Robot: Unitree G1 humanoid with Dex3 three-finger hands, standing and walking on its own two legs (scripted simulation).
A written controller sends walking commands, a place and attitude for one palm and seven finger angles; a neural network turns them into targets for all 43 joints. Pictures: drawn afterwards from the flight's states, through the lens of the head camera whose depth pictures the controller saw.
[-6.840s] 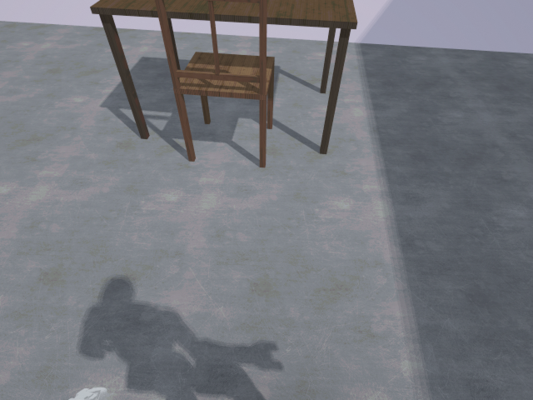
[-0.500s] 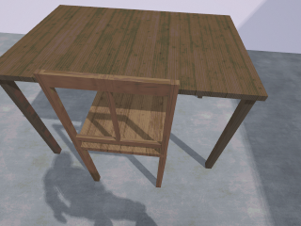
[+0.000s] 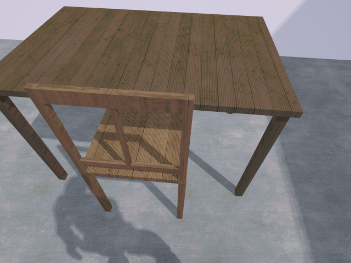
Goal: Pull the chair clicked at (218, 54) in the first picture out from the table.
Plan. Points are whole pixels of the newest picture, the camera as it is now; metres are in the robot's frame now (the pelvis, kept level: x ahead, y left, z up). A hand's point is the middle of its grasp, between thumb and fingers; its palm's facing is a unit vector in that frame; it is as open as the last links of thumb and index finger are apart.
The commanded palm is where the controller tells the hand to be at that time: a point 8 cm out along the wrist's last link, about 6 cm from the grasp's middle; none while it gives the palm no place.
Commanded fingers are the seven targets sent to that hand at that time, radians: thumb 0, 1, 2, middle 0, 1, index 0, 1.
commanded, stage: look again from close up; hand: left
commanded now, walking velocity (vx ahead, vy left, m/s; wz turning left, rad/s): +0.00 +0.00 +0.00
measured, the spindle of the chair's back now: (122, 139) +0.49 +0.21 -0.08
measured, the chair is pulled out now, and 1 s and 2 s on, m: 0.00 0.00 0.00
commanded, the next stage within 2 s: shuffle to correct the standing spot in 0.72 s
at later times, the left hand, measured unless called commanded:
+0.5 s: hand out of the picture -0.01 +0.15 -0.18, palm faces +0.04 -0.98 -0.18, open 7.3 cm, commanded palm none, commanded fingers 0.00 0.90 0.90 -0.20 -0.30 -0.20 -0.30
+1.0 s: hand out of the picture -0.01 +0.16 -0.18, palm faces +0.06 -0.98 -0.18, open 7.3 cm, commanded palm none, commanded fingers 0.00 0.90 0.90 -0.20 -0.30 -0.20 -0.30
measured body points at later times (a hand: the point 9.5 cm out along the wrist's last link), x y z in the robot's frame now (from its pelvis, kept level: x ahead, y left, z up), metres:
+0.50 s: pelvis -0.01 -0.02 +0.00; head +0.01 -0.01 +0.45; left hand -0.01 +0.20 -0.16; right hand +0.00 -0.24 -0.16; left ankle -0.04 +0.11 -0.74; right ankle -0.01 -0.16 -0.74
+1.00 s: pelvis +0.00 -0.01 +0.00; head +0.01 +0.00 +0.45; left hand -0.01 +0.21 -0.16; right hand -0.01 -0.23 -0.16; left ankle -0.04 +0.11 -0.74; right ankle -0.01 -0.16 -0.74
